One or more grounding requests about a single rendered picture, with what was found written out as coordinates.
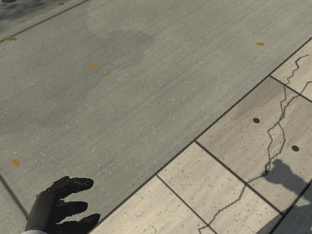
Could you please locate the robot left hand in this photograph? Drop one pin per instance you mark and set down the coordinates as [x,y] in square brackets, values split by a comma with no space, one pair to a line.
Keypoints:
[48,209]

